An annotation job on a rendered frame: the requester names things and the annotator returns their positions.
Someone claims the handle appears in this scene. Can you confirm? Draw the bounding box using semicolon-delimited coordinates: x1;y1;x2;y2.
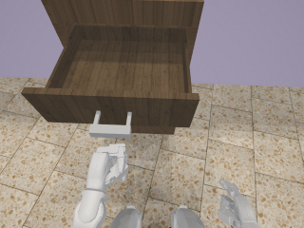
88;110;132;139

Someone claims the left robot forearm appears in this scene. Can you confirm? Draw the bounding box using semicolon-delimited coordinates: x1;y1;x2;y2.
71;188;107;228

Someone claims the right robot thigh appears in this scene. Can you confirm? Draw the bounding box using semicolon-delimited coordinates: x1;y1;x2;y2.
171;208;206;228

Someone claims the cabinet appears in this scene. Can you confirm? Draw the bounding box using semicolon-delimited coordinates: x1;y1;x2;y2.
41;0;204;135

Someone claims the left robot thigh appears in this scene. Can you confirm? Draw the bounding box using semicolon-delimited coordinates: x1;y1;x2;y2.
108;208;143;228

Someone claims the robot right hand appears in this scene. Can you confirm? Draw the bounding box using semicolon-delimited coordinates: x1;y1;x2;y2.
218;179;257;228

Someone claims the robot left hand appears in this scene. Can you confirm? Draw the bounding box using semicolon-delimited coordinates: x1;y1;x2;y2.
85;143;129;192

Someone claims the robot thigh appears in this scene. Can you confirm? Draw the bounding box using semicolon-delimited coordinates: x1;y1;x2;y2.
171;208;206;228
108;208;143;228

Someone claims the drawer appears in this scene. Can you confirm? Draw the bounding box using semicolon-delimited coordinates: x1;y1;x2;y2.
21;25;200;128

